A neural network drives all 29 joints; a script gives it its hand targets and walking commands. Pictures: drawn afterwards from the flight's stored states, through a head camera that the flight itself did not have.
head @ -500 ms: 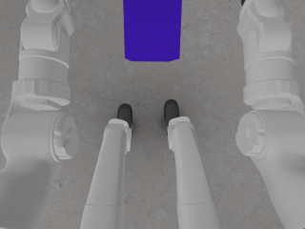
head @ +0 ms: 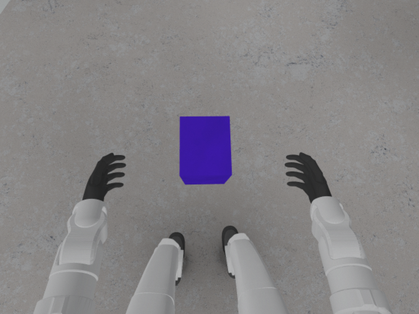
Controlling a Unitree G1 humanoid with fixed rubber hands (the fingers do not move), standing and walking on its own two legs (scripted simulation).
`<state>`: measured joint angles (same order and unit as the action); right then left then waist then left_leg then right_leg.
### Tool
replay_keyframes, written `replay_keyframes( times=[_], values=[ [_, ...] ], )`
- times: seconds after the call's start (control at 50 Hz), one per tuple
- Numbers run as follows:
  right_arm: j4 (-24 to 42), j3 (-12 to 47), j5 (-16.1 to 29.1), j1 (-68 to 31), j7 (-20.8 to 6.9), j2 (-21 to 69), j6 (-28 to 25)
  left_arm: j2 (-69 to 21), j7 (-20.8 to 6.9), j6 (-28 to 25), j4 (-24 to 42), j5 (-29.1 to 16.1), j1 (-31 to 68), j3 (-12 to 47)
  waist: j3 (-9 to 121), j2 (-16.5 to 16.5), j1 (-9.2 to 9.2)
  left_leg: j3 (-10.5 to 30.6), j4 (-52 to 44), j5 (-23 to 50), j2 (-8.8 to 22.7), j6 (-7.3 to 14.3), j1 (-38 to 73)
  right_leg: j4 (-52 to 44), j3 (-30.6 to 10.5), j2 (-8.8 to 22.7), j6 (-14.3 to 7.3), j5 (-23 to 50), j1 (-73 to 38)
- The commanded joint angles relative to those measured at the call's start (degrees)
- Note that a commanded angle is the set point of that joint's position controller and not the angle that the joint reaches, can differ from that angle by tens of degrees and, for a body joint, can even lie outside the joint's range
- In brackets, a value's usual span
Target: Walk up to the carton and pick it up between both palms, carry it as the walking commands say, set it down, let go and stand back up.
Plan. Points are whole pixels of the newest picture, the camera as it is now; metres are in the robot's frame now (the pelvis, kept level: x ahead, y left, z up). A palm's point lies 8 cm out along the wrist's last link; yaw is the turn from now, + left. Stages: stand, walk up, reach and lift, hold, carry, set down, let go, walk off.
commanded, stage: let go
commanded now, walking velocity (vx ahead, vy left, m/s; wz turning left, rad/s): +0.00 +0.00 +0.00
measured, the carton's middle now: (204, 154) +0.49 -0.01 -0.58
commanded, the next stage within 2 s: stand in 0.78 s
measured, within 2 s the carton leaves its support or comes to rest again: neither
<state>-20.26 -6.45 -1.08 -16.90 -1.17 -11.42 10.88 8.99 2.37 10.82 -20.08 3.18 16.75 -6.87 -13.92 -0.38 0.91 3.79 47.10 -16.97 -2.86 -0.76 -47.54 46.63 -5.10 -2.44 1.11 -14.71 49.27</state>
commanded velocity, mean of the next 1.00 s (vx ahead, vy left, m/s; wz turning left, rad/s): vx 0.00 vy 0.00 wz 0.00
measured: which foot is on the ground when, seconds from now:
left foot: down 0.00-1.00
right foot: down 0.00-1.00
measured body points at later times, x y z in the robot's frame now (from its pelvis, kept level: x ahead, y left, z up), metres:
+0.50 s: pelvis +0.07 +0.01 +0.04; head +0.09 +0.00 +0.49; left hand +0.23 +0.24 -0.03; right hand +0.23 -0.22 -0.04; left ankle +0.05 +0.12 -0.69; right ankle +0.07 -0.12 -0.69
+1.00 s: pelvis +0.10 +0.02 +0.04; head +0.05 +0.02 +0.49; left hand +0.23 +0.29 -0.05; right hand +0.24 -0.27 -0.04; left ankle +0.05 +0.12 -0.69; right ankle +0.07 -0.12 -0.69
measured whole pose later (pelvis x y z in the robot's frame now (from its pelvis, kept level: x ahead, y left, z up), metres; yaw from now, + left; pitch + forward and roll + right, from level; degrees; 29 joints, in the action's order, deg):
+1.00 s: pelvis +0.10 +0.02 +0.04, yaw -1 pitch -1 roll +0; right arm -39.8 -4.3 -1.8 13.6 0.1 -16.7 1.4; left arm 16.2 0.5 1.5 -38.7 2.5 -16.7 -2.9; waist 7.1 -0.3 -0.2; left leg 2.2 31.0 -21.2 -2.3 1.5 -8.4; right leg 31.3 -4.3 -0.3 1.4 -19.6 10.6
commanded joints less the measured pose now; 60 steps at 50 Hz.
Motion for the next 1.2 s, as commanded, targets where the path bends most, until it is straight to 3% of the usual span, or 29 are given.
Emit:
replay_keyframes(
  times=[0.0,0.04,0.06,0.08,0.14,0.16,0.2,0.22,0.24,0.28,0.3,0.34,0.38,0.42,0.44,0.46,0.5,0.6,0.64,0.72,0.74,0.76,0.82,0.86,0.88,0.94,1.02,1.08,1.18],
  values=[
    [2.6,-3.8,-2.1,-1.1,-1.0,-6.2,-5.7,5.1,-2.0,-6.1,2.5,0.4,1.1,-1.6,42.2,1.7,1.39,-2.8,-10.6,4.0,0.9,1.6,19.5,-8.4,4.0,0.6,0.8,5.6,-28.1],
    [0.6,-2.9,-4.1,9.3,-1.7,-4.5,-5.9,5.9,-2.7,-6.3,1.1,2.5,-7.8,-3.2,38.5,1.0,0.08,-3.7,-14.0,-3.4,1.2,1.5,24.5,-12.7,4.0,1.4,0.5,-3.5,-31.4],
    [0.5,-1.7,-3.0,9.0,-1.9,-3.8,-6.3,6.7,-3.1,-6.8,0.6,1.3,-7.5,-2.3,34.8,2.1,-0.39,-3.3,-15.1,-4.7,1.5,1.6,23.5,-13.6,4.5,1.3,0.6,-4.9,-31.5],
    [-1.5,-1.0,-1.7,8.4,-2.2,-3.2,-6.8,7.6,-3.2,-6.7,-1.8,2.0,-7.3,-2.2,27.3,0.0,-2.15,-3.6,-16.5,-6.0,1.8,1.4,24.0,-14.5,5.2,1.5,0.3,-7.6,-27.5],
    [0.0,-0.5,-2.4,14.5,-2.5,-4.2,-7.3,6.9,-4.1,-6.9,-1.2,0.8,-14.5,-1.7,23.2,1.1,-0.95,-4.1,-19.2,-5.5,1.4,0.8,29.3,-18.5,4.8,1.6,-0.1,-7.7,-32.2],
    [-0.3,-0.6,-1.6,14.7,-2.5,-4.1,-7.8,7.3,-4.2,-7.5,-0.3,-0.2,-13.4,-1.0,23.4,-0.8,-1.05,-4.2,-19.7,-2.6,1.1,0.2,29.5,-18.6,4.4,1.6,-0.3,-3.9,-35.1],
    [2.6,1.5,-0.3,18.1,-2.6,-4.5,-8.3,7.4,-5.1,-7.9,1.2,-1.1,-18.3,0.9,22.1,0.6,-1.58,-3.9,-21.7,-1.4,1.2,0.6,32.5,-20.0,4.5,1.4,-0.1,-1.9,-39.5],
    [2.1,0.1,-1.2,20.4,-2.5,-5.7,-8.2,7.0,-5.3,-7.8,1.6,-1.5,-19.9,1.1,21.0,-0.5,-0.27,-4.4,-22.1,0.5,0.9,0.3,33.9,-20.8,3.9,1.0,-0.5,0.1,-39.3],
    [4.1,1.1,0.0,20.6,-2.5,-5.0,-8.7,7.3,-5.5,-8.2,2.7,-0.9,-21.0,1.1,22.8,-0.6,-1.12,-4.0,-22.3,5.0,0.6,0.5,35.9,-21.3,3.9,1.0,-0.2,4.5,-42.2],
    [4.1,2.0,-0.5,23.6,-2.3,-5.3,-8.8,7.4,-6.0,-8.2,4.2,-1.7,-22.4,2.3,18.9,-0.3,0.28,-4.3,-23.1,6.3,0.7,0.5,37.3,-22.4,3.5,1.1,0.0,6.1,-42.5],
    [4.4,1.3,-1.2,25.7,-2.1,-5.7,-8.7,8.2,-5.9,-8.3,4.4,-1.6,-23.9,2.5,18.4,2.1,0.66,-4.1,-23.3,8.9,0.7,0.3,37.6,-22.6,3.7,0.5,0.3,9.1,-44.1],
    [5.3,2.6,-0.5,26.1,-2.6,-6.3,-8.6,7.8,-5.9,-8.4,5.3,-1.8,-25.1,3.1,15.1,-0.5,0.01,-4.3,-24.7,9.9,1.4,0.2,38.8,-23.1,4.3,0.3,0.1,9.5,-45.1],
    [6.2,3.0,-0.8,25.3,-3.1,-6.0,-7.9,8.1,-5.9,-7.7,4.3,-1.9,-26.7,2.5,14.1,1.3,-1.49,-4.0,-25.4,8.5,1.4,-0.2,38.6,-23.9,4.4,0.2,0.3,6.9,-46.3],
    [5.8,2.6,-0.9,24.2,-3.0,-6.1,-7.1,8.2,-5.9,-7.4,6.8,-1.9,-23.6,2.7,12.1,-0.9,-0.40,-3.9,-25.2,7.7,1.7,-0.7,41.3,-24.2,4.3,0.4,0.1,5.9,-44.1],
    [5.7,3.0,-0.3,24.3,-3.3,-5.8,-6.7,8.8,-6.0,-6.8,4.9,-2.2,-25.7,2.5,11.1,0.6,-1.63,-3.8,-25.3,7.3,1.5,-0.4,39.7,-24.1,4.7,0.4,0.3,5.5,-45.0],
    [5.1,2.3,-0.8,25.0,-3.5,-6.0,-5.7,8.1,-5.9,-5.9,3.8,-1.9,-25.6,2.3,10.2,-1.5,-1.43,-4.3,-26.0,5.1,1.9,-0.6,40.3,-23.9,4.9,0.0,0.2,4.6,-45.3],
    [5.2,1.4,-1.3,25.3,-3.4,-5.8,-5.1,8.1,-5.5,-5.3,3.0,-1.7,-26.3,1.9,9.2,0.7,-0.97,-3.9,-25.6,7.9,2.0,-0.4,39.1,-23.1,4.7,0.0,0.2,7.1,-45.1],
    [4.2,1.4,-1.5,26.3,-3.2,-5.9,-4.6,8.3,-5.4,-4.7,3.4,-1.3,-27.5,1.7,12.4,0.9,-1.17,-3.5,-23.7,17.5,1.0,-0.4,43.5,-22.8,4.8,-0.4,0.4,15.2,-45.5],
    [3.3,0.8,-1.7,26.0,-2.5,-6.9,-4.6,7.8,-5.3,-4.5,2.9,-1.6,-27.8,1.8,12.5,-0.4,-0.29,-2.7,-23.2,23.4,0.7,-0.9,44.1,-22.2,4.7,-0.6,0.3,20.7,-44.0],
    [0.5,2.9,-0.4,27.0,-1.9,-6.5,-4.2,8.2,-4.2,-4.8,1.8,-1.2,-28.3,1.6,13.0,-0.7,-1.75,-2.2,-23.3,25.9,1.0,-0.8,44.4,-21.7,5.3,-1.1,0.9,21.5,-43.6],
    [0.7,2.6,-0.3,26.0,-1.7,-7.2,-4.2,8.3,-3.8,-5.3,3.9,-0.7,-26.7,1.1,13.9,-3.6,-2.30,-2.8,-23.0,27.9,1.0,-1.4,44.2,-21.6,5.0,-1.4,0.8,20.9,-43.3],
    [-7.2,0.4,0.7,26.8,0.4,-13.0,-6.8,15.3,-2.1,-7.0,-6.4,-2.1,-30.7,0.9,27.6,-1.5,-2.21,-3.4,-18.3,31.7,5.2,-1.3,40.7,-17.4,3.5,3.8,0.1,28.1,-45.3],
    [-9.5,0.5,-0.2,28.3,1.4,-12.7,-9.7,14.7,-1.7,-9.4,-8.8,-0.9,-30.0,1.4,28.4,1.8,-1.19,-1.4,-18.8,31.3,5.7,-0.2,41.4,-16.2,1.2,5.1,-1.4,29.6,-45.5],
    [-11.0,-0.1,-0.1,27.3,1.7,-13.1,-10.4,13.7,-1.9,-10.2,-10.7,-1.1,-30.3,1.9,26.7,-1.7,-1.00,-1.5,-18.4,34.1,6.2,0.0,41.7,-15.9,1.5,5.4,-1.5,28.9,-42.5],
    [-11.6,-0.1,-0.6,27.0,1.8,-13.9,-10.7,13.7,-1.9,-10.9,-10.4,-0.9,-29.3,2.2,24.6,-2.3,-0.48,-0.2,-18.9,32.8,6.7,0.4,40.4,-16.5,1.5,5.5,-1.6,25.8,-40.5],
    [-13.0,-0.3,-1.2,25.4,1.6,-14.3,-11.7,15.6,-1.4,-11.5,-13.4,-0.4,-30.4,1.6,20.1,2.6,-1.46,1.5,-20.3,27.3,7.1,1.4,38.3,-17.8,1.7,5.1,-1.1,20.7,-38.0],
    [-14.5,-0.2,-1.5,27.7,2.0,-15.7,-12.7,16.7,-1.3,-12.5,-14.4,-0.2,-29.8,1.4,14.7,-2.8,0.42,2.5,-23.1,21.7,7.1,2.1,35.2,-19.8,-0.3,5.2,-1.8,15.0,-35.2],
    [-15.2,0.1,-1.4,27.6,2.2,-15.1,-13.5,17.1,-1.2,-12.8,-14.8,-0.1,-29.4,0.9,11.8,1.0,-0.53,4.0,-24.4,20.7,7.6,2.4,32.9,-20.2,0.3,4.8,-1.8,14.5,-35.8],
    [-16.1,0.5,-1.6,28.4,2.1,-17.3,-13.8,18.1,-1.6,-13.4,-15.8,-0.6,-31.2,0.7,10.1,-2.0,-1.05,4.4,-26.8,9.9,7.3,2.4,30.1,-21.9,-1.8,5.4,-2.5,8.0,-36.0]
  ],
)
